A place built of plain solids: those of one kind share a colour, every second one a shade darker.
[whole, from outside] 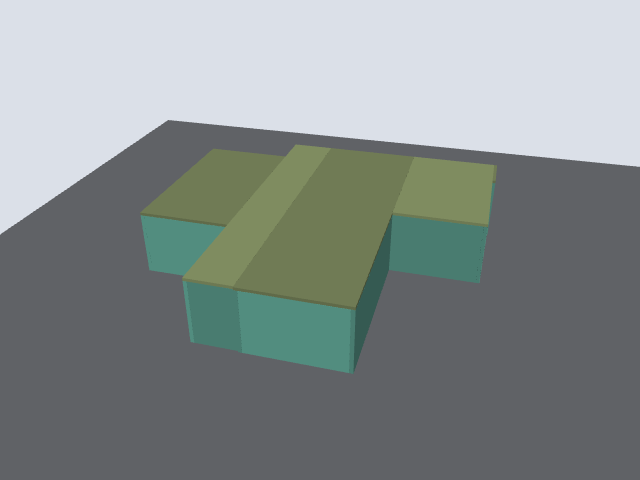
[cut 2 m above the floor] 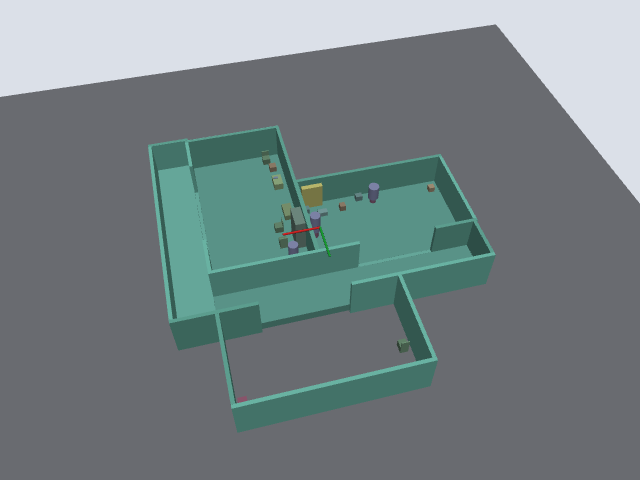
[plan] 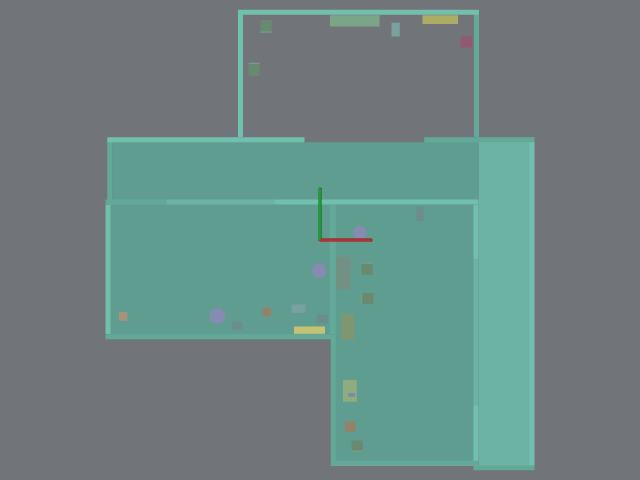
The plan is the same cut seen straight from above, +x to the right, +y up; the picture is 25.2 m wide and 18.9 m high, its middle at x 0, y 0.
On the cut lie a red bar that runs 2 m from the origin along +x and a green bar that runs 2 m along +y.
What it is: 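A storey of a split-level house; a hall and three lower rooms open beside it; the rooms' floors lie 0.54 m, 0.178 m and not at all below the hall's; a bare drop, one riser, a flush line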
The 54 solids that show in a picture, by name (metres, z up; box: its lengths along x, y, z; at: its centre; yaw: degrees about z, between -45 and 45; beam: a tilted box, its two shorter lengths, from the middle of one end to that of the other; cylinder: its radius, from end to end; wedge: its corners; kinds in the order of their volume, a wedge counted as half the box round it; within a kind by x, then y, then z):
{
 "floor_1": {"box": [8.63, 5.1, 0.59], "at": [-3.94, -1.16, 0.25]},
 "floor_2": {"box": [4.26, 0.2, 0.59], "at": [-3.9, 1.49, 0.25]},
 "floor_3": {"box": [14.42, 2.26, 0.59], "at": [-0.96, 2.72, 0.25]},
 "floor_4": {"box": [5.43, 10.09, 0.42], "at": [3.33, -3.65, 0.16]},
 "floor_5": {"box": [0.2, 5.79, 0.42], "at": [6.15, -3.63, 0.16]},
 "floor_6": {"box": [2.0, 12.72, 0.59], "at": [7.25, -2.51, 0.25]},
 "wall_1": {"box": [0.2, 5.1, 3.54], "at": [-8.35, -1.16, 1.72]},
 "wall_2": {"box": [0.2, 2.26, 3.54], "at": [-8.28, 2.72, 1.72]},
 "wall_3": {"box": [2.42, 0.2, 3.54], "at": [-7.24, 1.49, 1.72]},
 "wall_4": {"box": [7.76, 0.2, 3.54], "at": [-4.5, 3.95, 1.72]},
 "wall_5": {"box": [9.07, 0.2, 3.54], "at": [-3.92, -3.81, 1.72]},
 "wall_6": {"box": [0.2, 4.82, 3.54], "at": [-3.13, 6.46, 1.72]},
 "wall_7": {"box": [0.24, 5.1, 3.54], "at": [0.5, -1.16, 1.72]},
 "wall_8": {"box": [0.2, 4.79, 3.54], "at": [0.52, -6.3, 1.72]},
 "wall_9": {"box": [9.49, 0.2, 3.54], "at": [1.52, 8.97, 1.72]},
 "wall_10": {"box": [8.02, 0.2, 3.54], "at": [2.24, 1.49, 1.72]},
 "wall_11": {"box": [5.83, 0.18, 3.54], "at": [3.33, -8.78, 1.72]},
 "wall_12": {"box": [8.03, 0.022, 3.54], "at": [4.43, -8.88, 1.72]},
 "wall_13": {"box": [0.2, 2.17, 3.54], "at": [6.15, -7.61, 1.72]},
 "wall_14": {"box": [0.2, 2.13, 3.54], "at": [6.15, 0.33, 1.72]},
 "wall_15": {"box": [0.2, 4.82, 3.54], "at": [6.16, 6.46, 1.72]},
 "wall_16": {"box": [4.35, 0.2, 3.54], "at": [6.28, 3.95, 1.72]},
 "wall_17": {"box": [2.4, 0.18, 3.54], "at": [7.25, -8.98, 1.72]},
 "wall_18": {"box": [0.2, 12.72, 3.54], "at": [8.35, -2.51, 1.72]},
 "roof_1": {"box": [16.9, 5.5, 0.16], "at": [0.0, -1.16, 3.57]},
 "roof_2": {"box": [16.83, 2.46, 0.16], "at": [0.04, 2.82, 3.57]},
 "roof_3": {"box": [9.49, 5.02, 0.16], "at": [1.52, 6.56, 3.57]},
 "roof_4": {"box": [8.03, 4.99, 0.16], "at": [4.43, -6.4, 3.57]},
 "roof_5": {"box": [2.4, 0.18, 0.16], "at": [7.25, -8.98, 3.57]},
 "wardrobe_1": {"box": [0.57, 1.28, 2.01], "at": [0.92, -1.31, 1.37]},
 "case_1": {"box": [1.23, 0.28, 1.61], "at": [-0.42, -3.55, 1.35]},
 "case_2": {"box": [1.4, 0.34, 1.43], "at": [4.74, 8.68, 0.66]},
 "bush_1": {"cylinder": 0.31, "from": [-4.04, -2.99, 0.91], "to": [-4.04, -2.99, 1.78]},
 "bush_2": {"cylinder": 0.29, "from": [-0.03, -1.2, 1.08], "to": [-0.03, -1.2, 2.26]},
 "bush_3": {"cylinder": 0.27, "from": [1.57, 0.28, 0.87], "to": [1.57, 0.28, 1.94]},
 "sideboard_1": {"box": [1.95, 0.45, 0.77], "at": [1.37, 8.63, 0.33]},
 "chair_1": {"box": [0.43, 0.46, 0.5], "at": [-2.6, 6.7, 0.2]},
 "chair_2": {"box": [0.43, 0.05, 0.98], "at": [-2.6, 6.96, 0.44]},
 "chair_3": {"box": [0.45, 0.45, 0.49], "at": [-2.12, 8.44, 0.2]},
 "chair_4": {"box": [0.45, 0.39, 0.42], "at": [1.47, -8.09, 0.58]},
 "chair_5": {"box": [0.44, 0.43, 0.45], "at": [1.85, -1.16, 0.59]},
 "chair_6": {"box": [0.44, 0.05, 0.82], "at": [1.85, -0.91, 0.78]},
 "chair_7": {"box": [0.45, 0.44, 0.42], "at": [1.88, -2.3, 0.58]},
 "lowtable_1": {"box": [0.53, 1.0, 0.37], "at": [1.1, -3.42, 0.55]},
 "lowtable_2": {"box": [0.55, 0.85, 0.45], "at": [1.18, -5.94, 0.59]},
 "toybox_1": {"box": [0.41, 0.33, 0.36], "at": [-3.26, -3.37, 0.72]},
 "toybox_2": {"box": [0.56, 0.33, 0.3], "at": [-0.85, -2.7, 0.69]},
 "toybox_3": {"box": [0.47, 0.33, 0.36], "at": [0.1, -3.11, 0.72]},
 "toybox_4": {"box": [0.33, 0.55, 0.36], "at": [2.98, 8.28, 0.13]},
 "toybox_5": {"box": [0.3, 0.58, 0.36], "at": [3.94, 1.02, 0.54]},
 "basket_1": {"box": [0.34, 0.34, 0.34], "at": [-7.75, -3.0, 0.72]},
 "basket_2": {"box": [0.34, 0.35, 0.39], "at": [-2.1, -2.83, 0.74]},
 "basket_3": {"box": [0.42, 0.42, 0.38], "at": [1.2, -7.35, 0.55]},
 "pouf_1": {"box": [0.45, 0.45, 0.5], "at": [5.76, 7.8, 0.2]}
}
